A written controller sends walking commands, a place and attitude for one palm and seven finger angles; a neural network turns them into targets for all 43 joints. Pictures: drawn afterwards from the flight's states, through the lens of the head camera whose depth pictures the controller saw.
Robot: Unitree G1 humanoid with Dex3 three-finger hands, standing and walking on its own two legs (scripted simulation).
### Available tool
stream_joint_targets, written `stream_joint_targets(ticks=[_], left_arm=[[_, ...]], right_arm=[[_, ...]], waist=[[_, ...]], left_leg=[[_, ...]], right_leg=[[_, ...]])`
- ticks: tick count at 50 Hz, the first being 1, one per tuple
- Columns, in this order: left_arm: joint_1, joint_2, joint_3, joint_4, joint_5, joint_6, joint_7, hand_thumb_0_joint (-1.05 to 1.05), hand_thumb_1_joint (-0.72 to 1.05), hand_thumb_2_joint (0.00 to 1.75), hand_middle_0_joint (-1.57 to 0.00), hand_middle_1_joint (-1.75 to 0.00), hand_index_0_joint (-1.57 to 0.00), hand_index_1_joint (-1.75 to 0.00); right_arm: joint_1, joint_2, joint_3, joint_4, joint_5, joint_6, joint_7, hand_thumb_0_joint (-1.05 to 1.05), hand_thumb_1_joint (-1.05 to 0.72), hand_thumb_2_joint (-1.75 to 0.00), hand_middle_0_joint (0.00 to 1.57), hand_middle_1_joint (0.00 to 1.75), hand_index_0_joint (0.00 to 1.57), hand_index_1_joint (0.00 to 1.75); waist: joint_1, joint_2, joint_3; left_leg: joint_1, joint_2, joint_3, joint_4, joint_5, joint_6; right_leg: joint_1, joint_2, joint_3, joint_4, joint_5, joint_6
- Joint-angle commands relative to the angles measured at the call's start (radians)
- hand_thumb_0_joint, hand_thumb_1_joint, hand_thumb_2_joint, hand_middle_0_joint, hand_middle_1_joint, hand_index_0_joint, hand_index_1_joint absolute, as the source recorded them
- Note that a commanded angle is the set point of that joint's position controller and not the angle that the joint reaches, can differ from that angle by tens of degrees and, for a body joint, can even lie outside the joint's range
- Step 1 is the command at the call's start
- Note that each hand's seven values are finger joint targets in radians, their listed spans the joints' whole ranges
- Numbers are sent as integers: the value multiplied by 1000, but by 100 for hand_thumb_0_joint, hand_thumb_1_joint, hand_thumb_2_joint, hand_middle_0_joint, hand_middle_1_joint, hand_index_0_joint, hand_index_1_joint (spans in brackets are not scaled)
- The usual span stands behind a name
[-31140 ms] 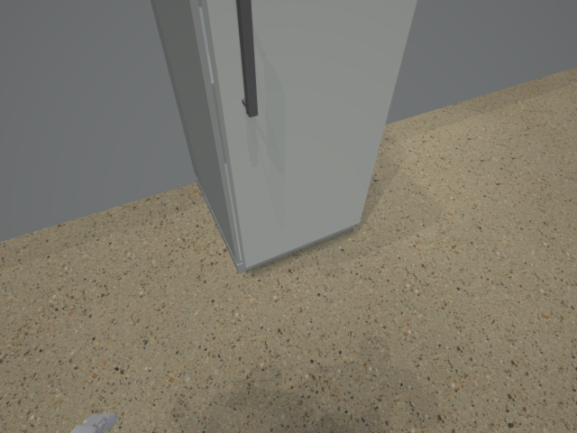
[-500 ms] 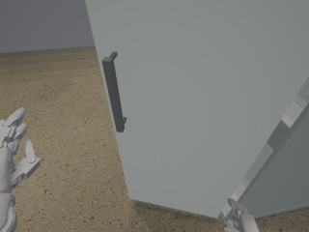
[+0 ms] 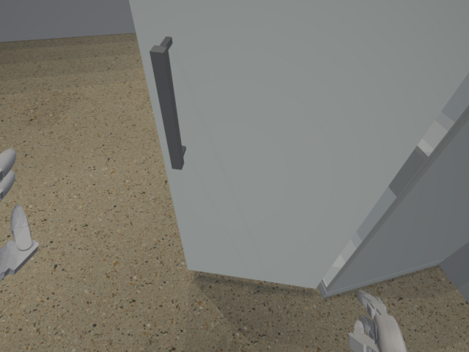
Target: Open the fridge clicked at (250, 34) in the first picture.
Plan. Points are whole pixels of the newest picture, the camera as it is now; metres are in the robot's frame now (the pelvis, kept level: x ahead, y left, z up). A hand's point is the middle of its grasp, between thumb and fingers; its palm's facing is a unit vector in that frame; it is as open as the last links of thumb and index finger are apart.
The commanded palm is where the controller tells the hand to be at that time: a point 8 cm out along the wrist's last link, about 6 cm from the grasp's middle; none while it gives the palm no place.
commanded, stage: step back with the hand held close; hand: left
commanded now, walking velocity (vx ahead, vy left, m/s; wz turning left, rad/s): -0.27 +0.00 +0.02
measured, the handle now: (173, 111) +0.49 +0.16 +0.15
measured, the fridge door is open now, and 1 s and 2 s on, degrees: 67 67 67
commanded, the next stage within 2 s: stop stepping back and stand still in 0.72 s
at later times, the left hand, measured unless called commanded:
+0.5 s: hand out of the picture +0.12 +0.30 +0.18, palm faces +0.52 -0.75 -0.41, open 7.5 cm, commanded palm +0.05 +0.33 +0.18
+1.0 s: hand out of the picture +0.02 +0.29 +0.17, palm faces +0.26 -0.82 -0.51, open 7.5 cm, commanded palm -0.03 +0.33 +0.18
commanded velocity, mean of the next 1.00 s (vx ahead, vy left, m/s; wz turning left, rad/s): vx -0.23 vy -0.01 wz -0.02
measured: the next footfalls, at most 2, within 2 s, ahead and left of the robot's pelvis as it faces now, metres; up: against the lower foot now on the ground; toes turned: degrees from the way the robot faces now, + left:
right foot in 0.62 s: -0.13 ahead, -0.12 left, +0.00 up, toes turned +0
left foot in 0.74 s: +0.00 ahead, +0.10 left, +0.00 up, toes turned -2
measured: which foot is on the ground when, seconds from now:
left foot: down 0.00-0.62, up 0.64-0.72, down 0.74-1.00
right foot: down 0.00-0.38, up 0.40-0.60, down 0.62-0.76, up 0.78-1.00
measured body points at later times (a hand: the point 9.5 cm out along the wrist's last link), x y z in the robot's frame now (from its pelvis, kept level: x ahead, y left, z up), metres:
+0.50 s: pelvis -0.07 +0.02 -0.01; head -0.06 +0.05 +0.44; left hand +0.08 +0.34 +0.20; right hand +0.12 -0.20 -0.07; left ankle +0.07 +0.08 -0.73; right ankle -0.08 -0.13 -0.69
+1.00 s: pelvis -0.18 +0.04 +0.01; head -0.17 +0.08 +0.46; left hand +0.00 +0.33 +0.20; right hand -0.05 -0.21 -0.05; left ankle -0.04 +0.10 -0.73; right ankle -0.24 -0.05 -0.72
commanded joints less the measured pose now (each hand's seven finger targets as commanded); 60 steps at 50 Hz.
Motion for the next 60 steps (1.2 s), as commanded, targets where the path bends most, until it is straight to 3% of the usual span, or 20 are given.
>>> stream_joint_targets(ticks=[1, 8, 13, 16, 19, 26, 28, 30, 32, 35, 37, 38, 40, 44, 47, 49, 51, 53, 58, 60], left_arm=[[-68, 156, 130, -214, 18, -90, 32, 0, 90, 90, -20, -30, -20, -30], [-52, 184, 183, -236, 34, -128, 30, 0, 90, 90, -20, -30, -20, -30], [-144, 171, 128, -248, 18, -133, 40, 0, 90, 90, -20, -30, -20, -30], [-160, 175, 125, -245, 18, -138, 52, 0, 90, 90, -20, -30, -20, -30], [-159, 173, 178, -275, 43, -153, 46, 0, 90, 90, -20, -30, -20, -30], [-56, 128, 95, -253, -10, -139, 24, 0, 90, 90, -20, -30, -20, -30], [-71, 147, 90, -250, -16, -136, 20, 0, 90, 90, -20, -30, -20, -30], [-153, 219, 108, -255, -9, -148, 24, 0, 90, 90, -20, -30, -20, -30], [-275, 220, 79, -236, 3, -136, 26, 0, 90, 90, -20, -30, -20, -30], [-215, 207, 93, -210, 9, -89, 20, 0, 90, 90, -20, -30, -20, -30], [-192, 218, 115, -283, 4, -96, 14, 0, 90, 90, -20, -30, -20, -30], [-168, 204, 90, -260, -7, -115, 1, 0, 90, 90, -20, -30, -20, -30], [-16, 230, 159, -298, -29, -110, 2, 0, 90, 90, -20, -30, -20, -30], [149, 208, 184, -363, -29, -81, 24, 0, 90, 90, -20, -30, -20, -30], [145, 215, 183, -340, -25, -47, 38, 0, 90, 90, -20, -30, -20, -30], [127, 236, 176, -330, -18, -32, 36, 0, 90, 90, -20, -30, -20, -30], [-13, 280, 207, -357, -33, -34, 44, 0, 90, 90, -20, -30, -20, -30], [-196, 216, 126, -277, -20, -19, 39, 0, 90, 90, -20, -30, -20, -30], [-304, 142, 1, -139, 26, -16, 59, 0, 90, 90, -20, -30, -20, -30], [-282, 155, 31, -219, 25, -42, 60, 0, 90, 90, -20, -30, -20, -30]], right_arm=[[-96, -142, -58, -167, 2, -84, -9, 0, -90, -90, 20, 30, 20, 30], [-71, -140, -72, -154, -7, -124, -2, 0, -90, -90, 20, 30, 20, 30], [-38, -119, -67, -99, -12, -132, 5, 0, -90, -90, 20, 30, 20, 30], [-54, -118, -58, -98, -7, -138, -1, 0, -90, -90, 20, 30, 20, 30], [-91, -143, -69, -121, -13, -160, -9, 0, -90, -90, 20, 30, 20, 30], [-90, -97, -67, -82, -13, -167, 40, 0, -90, -90, 20, 30, 20, 30], [-77, -90, -69, -61, -22, -150, 41, 0, -90, -90, 20, 30, 20, 30], [-77, -70, -58, -41, -19, -118, 36, 0, -90, -90, 20, 30, 20, 30], [-101, -65, -53, -41, -19, -132, 20, 0, -90, -90, 20, 30, 20, 30], [-113, -76, -29, -59, -11, -117, -1, 0, -90, -90, 20, 30, 20, 30], [-125, -123, -45, -84, -9, -124, 1, 0, -90, -90, 20, 30, 20, 30], [-108, -114, -56, -76, 5, -139, 14, 0, -90, -90, 20, 30, 20, 30], [-99, -106, -66, -102, -28, -157, 30, 0, -90, -90, 20, 30, 20, 30], [-89, -99, -64, -127, -14, -143, 43, 0, -90, -90, 20, 30, 20, 30], [-75, -98, -58, -120, -23, -128, 28, 0, -90, -90, 20, 30, 20, 30], [-40, -96, -58, -100, -22, -118, 18, 0, -90, -90, 20, 30, 20, 30], [-53, -108, -59, -71, -33, -103, 12, 0, -90, -90, 20, 30, 20, 30], [-32, -105, -65, -35, -13, -109, 8, 0, -90, -90, 20, 30, 20, 30], [-69, -116, -47, -16, -13, -136, -27, 0, -90, -90, 20, 30, 20, 30], [-52, -136, -42, -44, -14, -157, -26, 0, -90, -90, 20, 30, 20, 30]], waist=[[0, 117, -81], [-1, 95, -109], [-24, -87, -100], [-28, -13, -94], [-2, 302, -139], [9, 231, -166], [5, 183, -178], [-2, -125, -161], [-2, -260, -151], [-25, -43, -101], [6, 272, -201], [2, 242, -207], [17, 166, -293], [9, 257, -237], [7, 292, -184], [-9, 57, -183], [-18, -166, -117], [-46, -232, -100], [-51, 6, 46], [-46, 287, 30]], left_leg=[[-257, 136, -206, -233, -446, 37], [-328, 129, -227, -178, -530, 47], [27, 32, -124, 119, -284, -26], [45, 74, -182, 11, -318, -10], [-352, 310, -458, -405, -658, 86], [-45, 246, -249, -387, -353, -24], [48, 207, -197, -271, -214, -102], [220, 80, -65, 188, -77, -117], [80, 14, -70, 411, -196, -107], [62, 22, -53, 48, 42, -84], [176, 213, -243, -184, 631, -9], [197, 278, -304, -248, 579, 17], [171, 333, -440, -299, 293, 46], [-34, 218, -247, -446, -372, -8], [-153, 134, -169, -454, -476, -112], [-1, 9, -31, -141, -302, -120], [56, 11, -87, 420, -133, -90], [-29, 28, -138, 587, -170, -95], [99, 49, -17, 50, -263, -36], [112, 224, -376, -230, -435, 57]], right_leg=[[189, 17, 65, 41, -106, -33], [189, 32, 136, 97, -117, -54], [-214, -115, 283, -134, -262, -127], [-243, -56, 186, -55, -252, -84], [171, 135, 35, 455, -136, -18], [76, 128, -46, 166, -363, -72], [82, 57, 18, -143, -264, -98], [-211, -228, 333, -327, -125, -189], [-172, -286, 241, -206, 229, -220], [-34, -156, 106, 41, 526, -116], [-37, 70, 34, 281, 17, -26], [-54, 101, 71, 384, -347, -37], [-71, 111, 97, 498, -394, -42], [113, 131, -34, 341, -303, -62], [312, 167, -114, 41, -329, -93], [207, 34, -17, -215, -269, -126], [-200, -320, 322, -356, -423, -268], [-263, -299, 306, -331, -646, -253], [-221, -156, 101, -92, -531, -161], [-250, 33, -11, 247, -389, -76]])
